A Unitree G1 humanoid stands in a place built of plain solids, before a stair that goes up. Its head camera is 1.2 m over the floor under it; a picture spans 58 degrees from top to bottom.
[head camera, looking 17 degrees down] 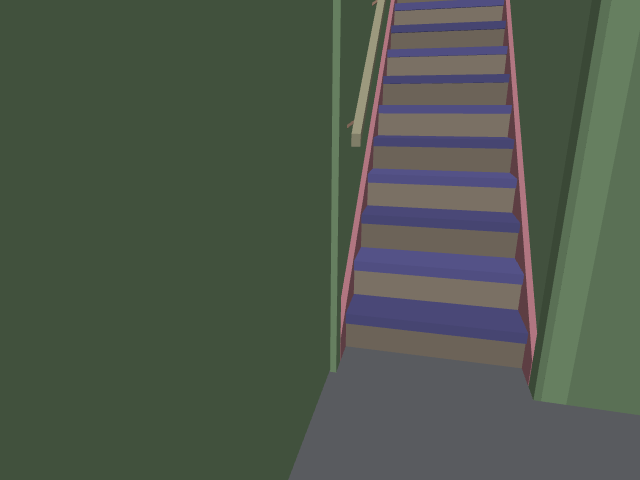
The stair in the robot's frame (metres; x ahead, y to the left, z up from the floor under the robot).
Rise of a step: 0.20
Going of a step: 0.23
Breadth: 0.86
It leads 14 degrees to the right of straight ahead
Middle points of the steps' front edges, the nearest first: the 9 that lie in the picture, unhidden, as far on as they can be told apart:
1.90 -0.55 0.20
2.12 -0.60 0.40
2.35 -0.66 0.61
2.58 -0.71 0.81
2.81 -0.77 1.01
3.03 -0.82 1.22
3.26 -0.88 1.42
3.49 -0.93 1.63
3.72 -0.99 1.83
